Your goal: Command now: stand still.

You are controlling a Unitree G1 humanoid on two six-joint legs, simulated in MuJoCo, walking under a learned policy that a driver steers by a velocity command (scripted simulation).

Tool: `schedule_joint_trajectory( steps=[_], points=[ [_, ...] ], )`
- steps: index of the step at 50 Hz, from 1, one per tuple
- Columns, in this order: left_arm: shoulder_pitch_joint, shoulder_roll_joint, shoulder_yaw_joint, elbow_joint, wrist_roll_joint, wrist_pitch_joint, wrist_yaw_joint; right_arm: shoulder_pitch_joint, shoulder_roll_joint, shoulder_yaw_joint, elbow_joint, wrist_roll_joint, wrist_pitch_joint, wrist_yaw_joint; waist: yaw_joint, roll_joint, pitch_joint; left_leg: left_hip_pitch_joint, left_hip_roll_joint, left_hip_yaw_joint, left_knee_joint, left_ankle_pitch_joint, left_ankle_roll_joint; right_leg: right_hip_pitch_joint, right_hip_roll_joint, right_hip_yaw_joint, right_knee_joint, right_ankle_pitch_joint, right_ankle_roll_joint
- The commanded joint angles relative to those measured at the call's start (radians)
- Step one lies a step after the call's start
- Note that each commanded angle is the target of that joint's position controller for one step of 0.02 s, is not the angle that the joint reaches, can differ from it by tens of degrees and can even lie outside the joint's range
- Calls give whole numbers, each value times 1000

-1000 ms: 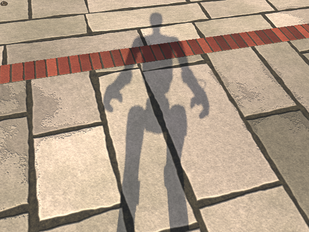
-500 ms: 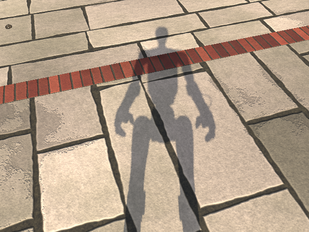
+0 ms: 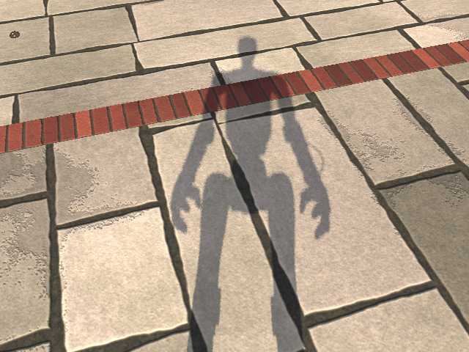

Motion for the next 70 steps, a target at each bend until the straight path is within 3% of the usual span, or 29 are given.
schedule_joint_trajectory(
  steps=[1,26,28,30,33,34,35,37,38,39,40,41,42,43,45,47,50,53,56,58,60,61,62,63,64,65,66,68,70],
  points=[
    [34,98,18,-13,-1,-9,5,21,-105,-18,-13,0,-6,-5,1,-6,-3,61,-4,12,-59,151,20,-83,-30,21,-114,170,-13],
    [99,68,-6,123,-6,-5,10,78,-65,3,57,3,-2,-6,9,-2,24,41,-19,24,-70,123,30,-93,-20,-4,-124,133,-4],
    [123,72,-3,138,-11,0,14,101,-52,6,70,8,0,-8,12,-20,15,28,-59,65,-38,-119,38,-102,-6,-8,-139,-140,-23],
    [121,115,10,124,-21,0,19,86,-62,2,56,12,-8,-9,23,-58,92,-80,-81,83,23,-360,63,-167,-49,66,-179,-444,-77],
    [171,178,34,123,-36,-27,12,53,-8,14,22,17,-58,14,46,-196,132,-197,-71,110,230,-201,73,-128,-243,339,-305,-553,-187],
    [157,180,38,117,-38,-33,10,50,-10,13,15,21,-74,24,39,-199,148,-187,-43,85,268,-183,92,-163,-286,398,-329,-535,-215],
    [115,169,35,101,-38,-37,7,72,-8,13,15,29,-87,32,10,-189,161,-147,-33,82,224,-199,113,-196,-286,385,-323,-497,-211],
    [11,143,26,64,-46,-39,-1,224,-11,6,66,31,-101,38,-74,-131,155,107,-49,79,-30,-146,133,-309,-178,224,-189,-345,-138],
    [-20,100,15,46,-38,-48,-4,345,-70,-14,101,21,-104,38,-108,26,104,256,53,-102,-121,-142,149,-395,-84,84,70,-168,-85],
    [-33,53,6,5,-35,-67,1,485,-217,-50,118,24,-112,51,-137,317,36,373,268,-517,-307,-278,271,-549,36,-69,402,-152,-30],
    [-32,72,10,-4,-48,-87,0,457,-181,-31,107,2,-126,58,-100,263,42,346,362,-727,-372,-318,332,-629,12,29,615,-223,-43],
    [-24,82,12,-1,-58,-99,-11,363,-124,-15,76,4,-135,58,-53,151,105,312,352,-633,-352,-270,316,-688,-44,59,715,-148,-67],
    [-12,77,11,14,-54,-107,-20,306,-94,-5,50,8,-138,62,-34,101,104,299,297,-496,-350,-212,284,-690,-80,49,725,-53,-84],
    [-27,94,21,14,-45,-114,-23,276,-87,0,38,10,-134,65,-22,70,104,303,261,-394,-358,-117,256,-697,-107,31,679,22,-90],
    [-69,114,36,5,-32,-113,-35,303,-37,18,40,4,-118,61,-28,91,79,305,189,-223,-367,110,212,-644,-132,-11,584,103,-77],
    [-109,73,29,-7,-30,-102,-46,348,-50,20,43,-1,-105,48,-35,91,65,308,168,-145,-368,245,216,-634,-125,-51,502,144,-50],
    [-268,32,8,-72,-28,-97,-51,336,-99,14,19,-5,-94,28,-54,75,96,216,155,-83,-404,258,225,-572,-99,-83,264,241,-17],
    [-357,53,3,-108,-35,-95,-61,361,-132,3,17,6,-95,21,-64,102,117,165,167,-54,-437,236,231,-466,-69,-108,127,316,-15],
    [-389,87,7,-135,-37,-99,-73,356,-137,-7,20,19,-93,20,-35,97,125,249,209,-37,-405,325,214,-442,-67,-84,50,316,-53],
    [-318,131,27,-126,-35,-105,-76,328,-158,-17,10,13,-84,21,24,117,51,308,219,-10,-283,629,191,-314,-28,-104,38,274,-87],
    [-26,204,71,-40,-41,-99,-65,297,-154,-15,-10,-1,-69,24,169,125,-134,223,156,45,70,853,144,69,12,-120,46,250,-138],
    [152,284,92,-4,-29,-92,-53,306,-115,3,-40,-18,-70,28,213,-9,-275,-22,89,74,407,513,115,377,-198,140,46,156,-204],
    [198,316,91,15,-13,-91,-64,446,58,44,-36,2,-93,41,120,-300,-441,-342,-106,-1,748,-279,68,621,-433,667,-149,-131,-360],
    [135,214,64,9,-17,-97,-66,350,-54,18,-40,36,-120,43,146,-190,-328,-438,-65,-122,869,-297,98,516,-398,706,-252,-182,-300],
    [34,172,52,-6,-19,-105,-63,243,-113,-1,-79,63,-133,42,116,-141,-171,-489,-16,-94,877,-205,118,355,-381,525,-262,-88,-251],
    [-56,149,43,-22,-16,-113,-65,196,-118,-4,-88,59,-134,31,77,-38,-110,-429,42,-76,832,-103,121,195,-352,382,-284,70,-225],
    [-97,120,37,-20,-6,-121,-69,184,-108,-15,-86,44,-124,23,44,-23,-74,-375,74,-72,779,-49,119,84,-315,269,-309,160,-205],
    [-107,81,30,4,7,-127,-70,234,-65,-20,-74,43,-91,24,-4,-75,-58,-283,106,-79,715,-9,123,-15,-258,128,-358,202,-181],
    [-82,98,33,28,5,-133,-62,210,-51,-25,-90,41,-68,24,-15,-78,-13,-319,112,-73,681,16,120,-58,-250,46,-395,250,-188]
  ],
)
